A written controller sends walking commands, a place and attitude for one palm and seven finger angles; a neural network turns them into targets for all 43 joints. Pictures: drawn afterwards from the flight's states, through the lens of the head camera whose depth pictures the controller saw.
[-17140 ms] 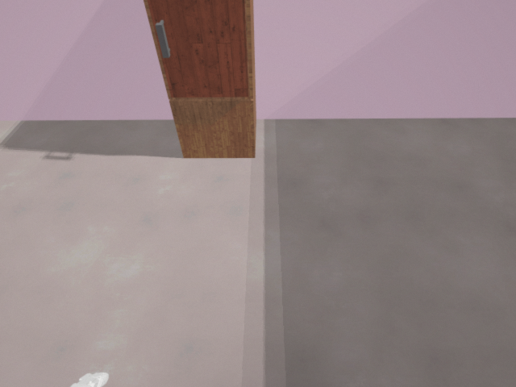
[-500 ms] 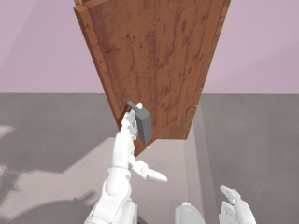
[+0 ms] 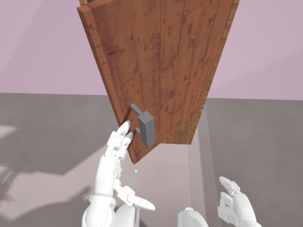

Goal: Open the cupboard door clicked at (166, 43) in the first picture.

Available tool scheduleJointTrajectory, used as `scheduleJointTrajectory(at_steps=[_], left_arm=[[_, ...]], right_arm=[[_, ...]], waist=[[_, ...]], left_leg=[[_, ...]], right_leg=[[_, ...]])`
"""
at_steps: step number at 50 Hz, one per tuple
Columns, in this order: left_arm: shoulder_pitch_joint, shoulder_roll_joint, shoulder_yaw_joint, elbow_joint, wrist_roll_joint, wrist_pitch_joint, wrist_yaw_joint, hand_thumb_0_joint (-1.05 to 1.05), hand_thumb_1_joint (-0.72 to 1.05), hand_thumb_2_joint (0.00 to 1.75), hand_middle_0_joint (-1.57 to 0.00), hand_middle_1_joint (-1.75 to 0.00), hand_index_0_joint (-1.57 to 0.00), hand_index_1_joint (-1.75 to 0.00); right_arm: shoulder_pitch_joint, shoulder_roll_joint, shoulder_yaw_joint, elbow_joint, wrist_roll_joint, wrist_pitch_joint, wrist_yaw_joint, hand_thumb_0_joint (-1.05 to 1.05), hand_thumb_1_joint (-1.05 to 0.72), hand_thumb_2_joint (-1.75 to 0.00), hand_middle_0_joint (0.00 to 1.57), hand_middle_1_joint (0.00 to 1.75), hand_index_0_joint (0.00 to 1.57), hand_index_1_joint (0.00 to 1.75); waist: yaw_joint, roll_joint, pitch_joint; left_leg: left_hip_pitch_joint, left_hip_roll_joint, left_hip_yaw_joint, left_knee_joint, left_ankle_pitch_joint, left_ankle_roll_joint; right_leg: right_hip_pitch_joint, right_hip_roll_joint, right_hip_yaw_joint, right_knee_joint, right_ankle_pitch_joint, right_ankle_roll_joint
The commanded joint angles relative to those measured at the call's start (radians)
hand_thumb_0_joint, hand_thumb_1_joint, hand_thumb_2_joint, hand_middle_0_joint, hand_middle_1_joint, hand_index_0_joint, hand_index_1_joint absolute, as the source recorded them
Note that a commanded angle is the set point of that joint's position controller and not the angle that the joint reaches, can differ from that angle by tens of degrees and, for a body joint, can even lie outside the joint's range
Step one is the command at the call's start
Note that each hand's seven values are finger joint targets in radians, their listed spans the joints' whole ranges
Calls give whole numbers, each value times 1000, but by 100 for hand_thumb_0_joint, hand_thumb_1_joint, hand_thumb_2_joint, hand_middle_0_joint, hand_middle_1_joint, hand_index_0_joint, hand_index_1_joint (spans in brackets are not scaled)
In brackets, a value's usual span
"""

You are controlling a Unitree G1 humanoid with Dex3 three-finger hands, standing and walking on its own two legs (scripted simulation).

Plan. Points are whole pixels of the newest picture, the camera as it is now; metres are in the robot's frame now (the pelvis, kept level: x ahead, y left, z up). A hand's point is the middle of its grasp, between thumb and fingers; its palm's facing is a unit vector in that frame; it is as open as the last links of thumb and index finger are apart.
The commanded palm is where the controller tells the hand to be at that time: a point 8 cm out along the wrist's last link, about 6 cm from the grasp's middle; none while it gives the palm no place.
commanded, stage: slide the hand sideways off the handle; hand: left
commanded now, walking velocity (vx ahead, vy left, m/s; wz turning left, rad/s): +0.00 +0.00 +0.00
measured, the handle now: (141, 125) +0.37 +0.05 +0.05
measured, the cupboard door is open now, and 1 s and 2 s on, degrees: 44 44 44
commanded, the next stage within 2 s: draw the hand back to the body in 0.38 s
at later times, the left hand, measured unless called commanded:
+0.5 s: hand (111, 184) +0.21 +0.10 +0.05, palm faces -0.05 -1.00 -0.02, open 16.3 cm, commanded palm +0.19 +0.16 +0.06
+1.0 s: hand (66, 179) +0.20 +0.17 +0.13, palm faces -0.01 -1.00 -0.07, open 16.2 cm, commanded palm +0.17 +0.23 +0.15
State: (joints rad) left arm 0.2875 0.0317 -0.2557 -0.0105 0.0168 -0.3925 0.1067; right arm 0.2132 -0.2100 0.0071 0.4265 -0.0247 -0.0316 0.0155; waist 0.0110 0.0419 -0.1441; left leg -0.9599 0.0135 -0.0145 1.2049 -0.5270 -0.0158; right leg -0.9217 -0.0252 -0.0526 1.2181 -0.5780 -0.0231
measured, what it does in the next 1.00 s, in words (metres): stands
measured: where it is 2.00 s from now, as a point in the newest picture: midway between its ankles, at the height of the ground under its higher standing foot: outside the picture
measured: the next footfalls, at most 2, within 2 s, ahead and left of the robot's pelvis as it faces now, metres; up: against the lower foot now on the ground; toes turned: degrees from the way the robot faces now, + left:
none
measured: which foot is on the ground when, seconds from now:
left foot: down 0.00-1.00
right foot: down 0.00-1.00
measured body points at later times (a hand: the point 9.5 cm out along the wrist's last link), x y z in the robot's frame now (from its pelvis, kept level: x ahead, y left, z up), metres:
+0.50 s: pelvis +0.00 -0.01 -0.01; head +0.08 -0.02 +0.43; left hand +0.21 +0.16 +0.05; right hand +0.19 -0.24 -0.10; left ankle +0.03 +0.13 -0.64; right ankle +0.01 -0.11 -0.64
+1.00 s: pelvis +0.01 +0.01 +0.04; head +0.04 +0.00 +0.49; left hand +0.20 +0.22 +0.14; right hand +0.20 -0.22 -0.03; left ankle +0.03 +0.13 -0.64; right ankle +0.01 -0.11 -0.64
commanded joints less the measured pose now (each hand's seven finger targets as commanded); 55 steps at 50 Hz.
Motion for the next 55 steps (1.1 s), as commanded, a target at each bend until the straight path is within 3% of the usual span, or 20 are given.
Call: scheduleJointTrajectory(at_steps=[1,10,12,15,18,20,22,24,28,30,33,39,40,44,49,50,51,52,53,55], left_arm=[[-8,21,46,-274,-26,-66,-24,0,-50,30,-15,-30,-15,-30],[176,84,117,-330,-78,-94,-115,0,-50,30,-15,-30,-15,-30],[151,98,125,-349,-91,-97,-136,0,-50,30,-15,-30,-15,-30],[155,126,174,-341,-113,-99,-156,0,-50,30,-15,-30,-15,-30],[176,140,202,-384,-142,-106,-178,0,-50,30,-15,-30,-15,-30],[182,110,167,-388,-152,-104,-192,0,-50,30,-15,-30,-15,-30],[169,121,173,-376,-157,-96,-201,0,-50,30,-15,-30,-15,-30],[165,135,180,-380,-148,-87,-204,0,-50,30,-15,-30,-15,-30],[201,224,266,-497,-156,-39,-184,0,-50,30,-15,-30,-15,-30],[214,187,240,-510,-169,-6,-178,0,-50,30,-15,-30,-15,-30],[238,199,276,-474,-184,33,-179,0,-50,30,-15,-30,-15,-30],[247,220,296,-502,-213,49,-225,0,-50,30,-15,-30,-15,-30],[249,227,304,-515,-218,48,-231,0,-50,30,-15,-30,-15,-30],[279,258,354,-554,-242,51,-246,0,-50,30,-15,-30,-15,-30],[286,278,390,-570,-270,90,-271,0,-32,37,-16,-30,-16,-30],[292,443,425,-636,-118,157,-151,0,-29,39,-16,-30,-16,-30],[322,358,387,-644,-105,203,-98,0,-26,40,-16,-30,-16,-30],[345,326,361,-631,-85,240,-66,0,-22,42,-16,-30,-16,-30],[338,343,381,-620,-72,267,-42,0,-18,43,-16,-30,-16,-30],[311,355,384,-655,-58,288,-13,0,-12,47,-16,-30,-16,-30]], right_arm=[[-24,-90,-37,-166,5,-49,-17,0,-90,-90,20,30,20,30],[-14,-95,-46,-169,12,-67,-28,0,-90,-90,20,30,20,30],[-19,-100,-45,-170,12,-71,-32,0,-90,-90,20,30,20,30],[-20,-100,-46,-166,13,-79,-43,0,-90,-90,20,30,20,30],[-23,-103,-50,-170,16,-88,-49,0,-90,-90,20,30,20,30],[-18,-101,-49,-170,18,-96,-50,0,-90,-90,20,30,20,30],[-13,-108,-50,-167,19,-97,-54,0,-90,-90,20,30,20,30],[-19,-112,-53,-167,18,-99,-58,0,-90,-90,20,30,20,30],[-11,-110,-52,-195,30,-85,-66,0,-90,-90,20,30,20,30],[-7,-102,-43,-203,39,-81,-68,0,-90,-90,20,30,20,30],[-8,-108,-40,-197,44,-77,-80,0,-90,-90,20,30,20,30],[-8,-117,-29,-197,50,-92,-85,0,-90,-90,20,30,20,30],[-4,-119,-28,-196,51,-96,-86,0,-90,-90,20,30,20,30],[-3,-119,-28,-197,56,-108,-87,0,-90,-90,20,30,20,30],[-8,-119,-21,-191,66,-116,-90,0,-90,-90,20,30,20,30],[-3,-118,-27,-188,53,-95,-120,0,-90,-90,20,30,20,30],[2,-96,-14,-194,48,-89,-130,0,-90,-90,20,30,20,30],[8,-93,-11,-181,47,-81,-133,0,-90,-90,20,30,20,30],[-2,-97,-10,-170,46,-76,-137,0,-90,-90,20,30,20,30],[-11,-101,-3,-165,43,-74,-143,0,-90,-90,20,30,20,30]], waist=[[-20,-101,-253],[-22,-110,-243],[-34,-100,-223],[-28,-109,-219],[-15,-80,-269],[-27,-72,-259],[-38,-104,-240],[-30,-82,-251],[8,-34,-301],[-8,-36,-252],[-13,-92,-201],[-21,-54,-126],[-18,-28,-125],[-5,-18,-137],[-2,3,-92],[47,29,-137],[18,22,-89],[16,31,-56],[15,-8,-42],[12,-6,-39]], left_leg=[[155,-37,-5,-140,185,33],[112,-37,1,-97,216,33],[88,-38,1,-81,185,34],[57,-37,1,-63,167,33],[63,-38,2,-54,192,34],[75,-38,1,-54,196,34],[55,-36,-3,-46,171,35],[58,-34,-4,-47,173,35],[146,-34,-4,-119,212,39],[178,-37,-2,-156,195,39],[188,-34,-7,-187,180,40],[253,-34,-11,-255,166,38],[275,-33,-13,-270,168,36],[328,-30,-18,-307,213,35],[370,-25,-25,-350,237,34],[422,-6,-1,-409,259,37],[444,-11,3,-423,262,40],[456,-7,7,-432,268,40],[464,-4,2,-442,281,43],[512,1,0,-475,285,42]], right_leg=[[169,23,27,-204,288,-8],[184,23,45,-191,368,2],[162,20,58,-199,325,6],[158,19,72,-201,283,6],[183,20,77,-191,310,5],[162,20,66,-184,322,8],[146,19,72,-195,291,14],[134,23,67,-184,267,7],[217,35,45,-212,279,-2],[221,37,31,-249,271,5],[248,42,29,-300,240,10],[267,43,13,-355,215,11],[269,45,5,-355,218,9],[315,51,-11,-366,265,6],[342,56,-23,-395,296,8],[390,24,40,-460,306,-6],[388,21,27,-481,310,-1],[401,20,18,-493,311,2],[417,24,14,-516,317,2],[441,24,7,-537,318,6]])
